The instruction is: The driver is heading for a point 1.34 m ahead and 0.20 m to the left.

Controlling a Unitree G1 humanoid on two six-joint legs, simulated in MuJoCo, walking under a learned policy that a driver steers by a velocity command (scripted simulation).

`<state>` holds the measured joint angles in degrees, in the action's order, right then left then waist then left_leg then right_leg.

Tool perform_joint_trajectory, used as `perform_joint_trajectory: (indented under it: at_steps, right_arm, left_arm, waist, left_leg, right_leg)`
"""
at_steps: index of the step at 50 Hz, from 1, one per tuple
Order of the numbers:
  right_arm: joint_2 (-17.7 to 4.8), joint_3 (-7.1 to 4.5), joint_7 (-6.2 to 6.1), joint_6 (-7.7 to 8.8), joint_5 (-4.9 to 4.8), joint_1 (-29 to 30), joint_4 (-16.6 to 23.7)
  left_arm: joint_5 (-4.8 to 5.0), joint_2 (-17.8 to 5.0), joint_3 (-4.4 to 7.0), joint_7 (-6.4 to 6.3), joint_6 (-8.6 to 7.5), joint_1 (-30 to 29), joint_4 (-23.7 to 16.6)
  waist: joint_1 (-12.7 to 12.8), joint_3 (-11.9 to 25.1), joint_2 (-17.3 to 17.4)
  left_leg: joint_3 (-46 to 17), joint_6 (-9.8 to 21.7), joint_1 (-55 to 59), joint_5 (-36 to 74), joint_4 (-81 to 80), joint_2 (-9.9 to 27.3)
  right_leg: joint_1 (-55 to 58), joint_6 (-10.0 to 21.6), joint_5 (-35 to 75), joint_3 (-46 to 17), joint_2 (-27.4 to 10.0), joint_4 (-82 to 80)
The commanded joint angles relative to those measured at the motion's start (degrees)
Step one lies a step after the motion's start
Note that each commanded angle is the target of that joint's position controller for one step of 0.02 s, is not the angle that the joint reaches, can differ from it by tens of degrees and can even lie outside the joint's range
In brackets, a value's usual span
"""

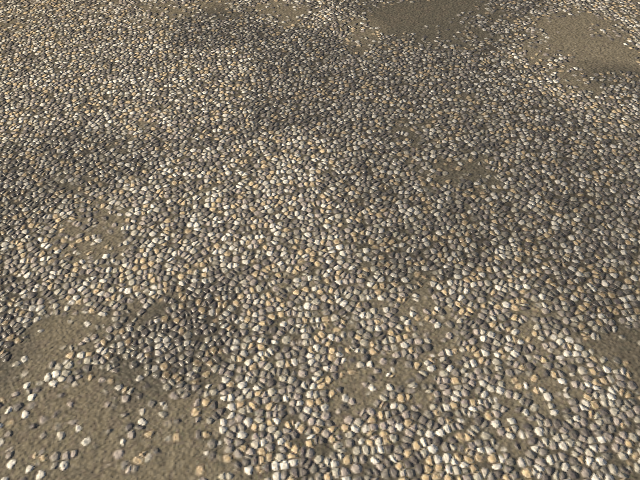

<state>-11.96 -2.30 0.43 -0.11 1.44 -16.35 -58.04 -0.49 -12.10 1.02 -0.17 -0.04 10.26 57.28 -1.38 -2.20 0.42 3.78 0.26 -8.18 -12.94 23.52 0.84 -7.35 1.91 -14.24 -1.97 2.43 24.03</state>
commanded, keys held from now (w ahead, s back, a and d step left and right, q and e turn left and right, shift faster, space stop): no key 1.00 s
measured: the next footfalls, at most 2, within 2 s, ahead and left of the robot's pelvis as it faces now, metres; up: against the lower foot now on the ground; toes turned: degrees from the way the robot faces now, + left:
right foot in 1.38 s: +0.11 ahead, -0.09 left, +0.00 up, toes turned -4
left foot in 1.86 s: +0.45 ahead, +0.06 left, +0.00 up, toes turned +4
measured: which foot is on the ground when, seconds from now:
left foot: down 0.00-1.00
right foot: down 0.00-1.00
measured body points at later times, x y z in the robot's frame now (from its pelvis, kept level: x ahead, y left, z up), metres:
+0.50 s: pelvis +0.00 +0.01 +0.00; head +0.00 +0.01 +0.45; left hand +0.01 +0.24 -0.16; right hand +0.01 -0.22 -0.16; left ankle +0.00 +0.11 -0.74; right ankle -0.01 -0.10 -0.74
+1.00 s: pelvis +0.00 +0.02 +0.00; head +0.01 +0.03 +0.45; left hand -0.01 +0.24 -0.17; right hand +0.00 -0.20 -0.16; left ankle +0.00 +0.12 -0.74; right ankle -0.01 -0.10 -0.74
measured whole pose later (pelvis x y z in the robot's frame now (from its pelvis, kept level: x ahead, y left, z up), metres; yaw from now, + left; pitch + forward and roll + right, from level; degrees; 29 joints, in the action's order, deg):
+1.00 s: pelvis +0.00 +0.02 +0.00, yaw +0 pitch -3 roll +0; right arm -8.2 -0.7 -1.3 0.7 1.0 -16.3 -65.6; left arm -0.7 -8.6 0.3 -1.5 -0.2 15.5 67.2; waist -0.1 -2.9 -0.5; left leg 3.6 2.2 -8.1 -13.9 24.4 -0.9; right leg -6.6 -0.3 -14.7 -2.2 0.6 23.8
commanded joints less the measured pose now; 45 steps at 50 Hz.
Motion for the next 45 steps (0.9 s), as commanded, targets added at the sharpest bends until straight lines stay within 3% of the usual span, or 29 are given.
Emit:
perform_joint_trajectory:
  at_steps: [1, 19, 45]
  right_arm:
    - [-4.81, -0.89, -0.44, 0.47, -0.07, -1.97, -0.17]
    - [-3.06, 0.16, -1.30, 0.56, -0.30, -1.40, -5.60]
    - [-1.00, 0.96, -1.80, 0.95, -0.41, -3.32, -7.05]
  left_arm:
    - [-0.02, -6.12, 1.13, -0.35, -0.65, 0.88, -0.31]
    - [-0.19, -3.53, 0.18, -1.01, -0.64, 6.10, 6.49]
    - [-0.22, -0.93, -0.16, -1.36, -0.32, 8.43, 9.40]
  waist:
    - [0.38, -1.47, -1.00]
    - [1.03, -2.46, -0.37]
    - [1.27, -3.05, -0.37]
  left_leg:
    - [-5.68, 0.85, 1.57, 5.63, -2.92, 5.09]
    - [-6.24, 1.41, 1.12, 5.11, -3.06, 5.33]
    - [-6.95, 2.05, 0.54, 5.36, -3.71, 4.99]
  right_leg:
    - [-4.54, 1.49, 6.01, -7.75, -7.67, -5.93]
    - [-4.13, 0.92, 7.61, -5.92, -6.87, -4.93]
    - [-3.67, -0.11, 8.00, -4.57, -7.00, -4.12]
Keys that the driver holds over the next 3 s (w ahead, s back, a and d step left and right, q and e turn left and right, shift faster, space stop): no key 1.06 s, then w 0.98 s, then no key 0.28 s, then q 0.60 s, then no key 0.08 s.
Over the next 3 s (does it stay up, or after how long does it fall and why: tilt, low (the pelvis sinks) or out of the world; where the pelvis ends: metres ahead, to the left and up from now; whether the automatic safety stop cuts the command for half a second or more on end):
stays up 0.53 0.02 0.00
